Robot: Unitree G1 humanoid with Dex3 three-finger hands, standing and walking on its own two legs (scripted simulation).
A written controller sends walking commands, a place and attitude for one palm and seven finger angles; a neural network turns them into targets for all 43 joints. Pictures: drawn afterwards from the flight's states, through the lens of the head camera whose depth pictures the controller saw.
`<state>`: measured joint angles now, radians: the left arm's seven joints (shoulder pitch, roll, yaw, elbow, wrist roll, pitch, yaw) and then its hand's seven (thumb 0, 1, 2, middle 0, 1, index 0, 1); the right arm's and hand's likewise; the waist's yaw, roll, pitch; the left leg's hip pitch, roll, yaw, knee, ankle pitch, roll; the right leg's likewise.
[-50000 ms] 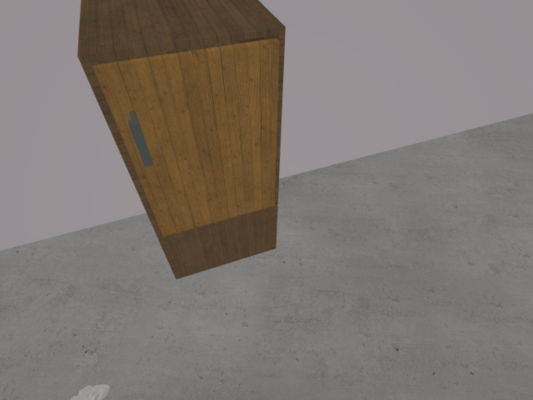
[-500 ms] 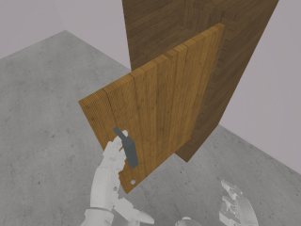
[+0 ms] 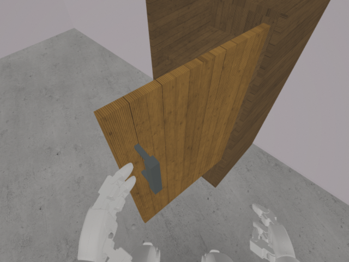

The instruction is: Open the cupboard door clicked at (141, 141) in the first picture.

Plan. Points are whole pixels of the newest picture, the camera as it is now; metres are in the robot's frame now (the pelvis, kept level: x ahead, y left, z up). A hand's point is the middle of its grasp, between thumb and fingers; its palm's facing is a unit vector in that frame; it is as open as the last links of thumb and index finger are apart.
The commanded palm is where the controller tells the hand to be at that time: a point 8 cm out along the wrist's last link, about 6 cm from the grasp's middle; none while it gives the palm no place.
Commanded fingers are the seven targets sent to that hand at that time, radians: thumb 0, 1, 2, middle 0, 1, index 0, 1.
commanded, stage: slide the hand sideways off the handle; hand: left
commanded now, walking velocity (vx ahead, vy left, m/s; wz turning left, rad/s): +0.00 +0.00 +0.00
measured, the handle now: (148, 169) +0.29 +0.08 +0.07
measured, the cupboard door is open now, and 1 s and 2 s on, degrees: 83 83 83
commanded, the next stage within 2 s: draw the hand back to the body in 0.36 s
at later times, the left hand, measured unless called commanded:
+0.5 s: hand (106, 250) +0.15 +0.13 +0.07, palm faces -0.02 -1.00 +0.01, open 16.3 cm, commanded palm +0.11 +0.19 +0.08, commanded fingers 0.00 -0.50 0.30 -0.15 -0.30 -0.15 -0.30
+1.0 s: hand (60, 230) +0.16 +0.18 +0.14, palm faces +0.01 -0.99 -0.12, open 16.1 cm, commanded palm +0.12 +0.24 +0.16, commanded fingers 0.00 -0.22 0.42 -0.16 -0.30 -0.16 -0.30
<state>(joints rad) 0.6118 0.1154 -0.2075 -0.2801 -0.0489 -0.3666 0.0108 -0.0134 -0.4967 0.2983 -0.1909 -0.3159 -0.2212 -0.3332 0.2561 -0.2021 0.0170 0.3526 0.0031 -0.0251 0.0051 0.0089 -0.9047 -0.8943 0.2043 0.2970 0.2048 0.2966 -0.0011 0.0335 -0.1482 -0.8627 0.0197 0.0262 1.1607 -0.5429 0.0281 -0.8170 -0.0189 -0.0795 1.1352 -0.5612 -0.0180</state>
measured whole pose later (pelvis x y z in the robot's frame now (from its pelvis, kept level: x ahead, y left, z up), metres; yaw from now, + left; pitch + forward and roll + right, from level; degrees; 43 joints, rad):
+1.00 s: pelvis +0.00 +0.01 +0.03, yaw +0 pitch +7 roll -3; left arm 0.69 0.28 0.10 -0.46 -0.24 -0.21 -0.16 -0.01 -0.45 0.32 -0.16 -0.30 -0.15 -0.30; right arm 0.29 -0.23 0.02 0.40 0.06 -0.08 -0.08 0.01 -0.90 -0.89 0.20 0.30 0.20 0.30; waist 0.02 0.06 -0.15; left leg -0.66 0.03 0.01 1.02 -0.49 0.03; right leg -0.59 0.00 -0.10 0.94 -0.48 -0.01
